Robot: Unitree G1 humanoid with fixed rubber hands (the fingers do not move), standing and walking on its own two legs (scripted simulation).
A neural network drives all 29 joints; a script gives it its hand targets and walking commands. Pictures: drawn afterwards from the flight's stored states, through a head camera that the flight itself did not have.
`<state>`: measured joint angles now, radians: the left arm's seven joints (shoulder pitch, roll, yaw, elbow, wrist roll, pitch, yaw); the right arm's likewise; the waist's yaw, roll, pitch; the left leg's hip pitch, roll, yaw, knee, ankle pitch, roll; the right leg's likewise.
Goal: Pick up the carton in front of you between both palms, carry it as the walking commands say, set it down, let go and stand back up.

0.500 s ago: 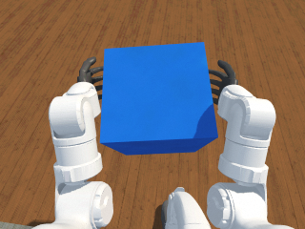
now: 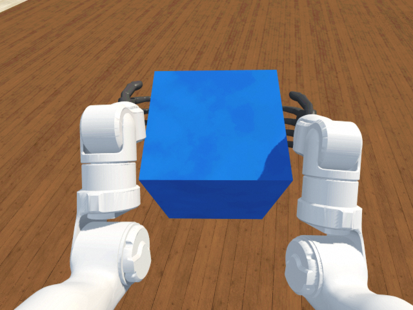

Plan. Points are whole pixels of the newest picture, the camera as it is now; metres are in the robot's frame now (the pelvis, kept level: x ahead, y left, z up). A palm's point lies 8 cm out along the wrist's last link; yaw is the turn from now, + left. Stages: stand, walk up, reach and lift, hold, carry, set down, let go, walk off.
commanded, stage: carry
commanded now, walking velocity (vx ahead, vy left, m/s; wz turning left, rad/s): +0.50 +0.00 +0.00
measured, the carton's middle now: (215, 154) +0.40 +0.02 +0.10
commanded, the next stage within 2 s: none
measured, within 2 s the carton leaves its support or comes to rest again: neither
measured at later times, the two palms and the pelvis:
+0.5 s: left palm (178, 72) +0.66 +0.12 +0.13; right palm (287, 85) +0.65 -0.16 +0.11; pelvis +0.29 -0.02 +0.00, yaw +1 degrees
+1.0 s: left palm (180, 40) +0.89 +0.15 +0.11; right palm (266, 51) +0.87 -0.13 +0.10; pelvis +0.60 +0.02 +0.02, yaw -2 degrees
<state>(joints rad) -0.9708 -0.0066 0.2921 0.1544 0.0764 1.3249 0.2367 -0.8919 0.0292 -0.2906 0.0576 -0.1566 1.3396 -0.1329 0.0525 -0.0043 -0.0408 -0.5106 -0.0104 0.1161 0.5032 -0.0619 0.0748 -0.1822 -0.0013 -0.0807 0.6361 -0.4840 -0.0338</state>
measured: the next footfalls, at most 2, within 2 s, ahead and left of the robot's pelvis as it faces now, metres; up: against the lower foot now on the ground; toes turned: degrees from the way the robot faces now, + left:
right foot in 0.46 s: +0.42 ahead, -0.11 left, +0.00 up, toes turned -6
left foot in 0.88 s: +0.68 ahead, +0.10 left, +0.00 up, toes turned +10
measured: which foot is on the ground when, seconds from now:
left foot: down 0.00-0.48, up 0.50-0.86, down 0.88-1.00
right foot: down 0.00-0.00, up 0.02-0.44, down 0.46-0.88, up 0.90-1.00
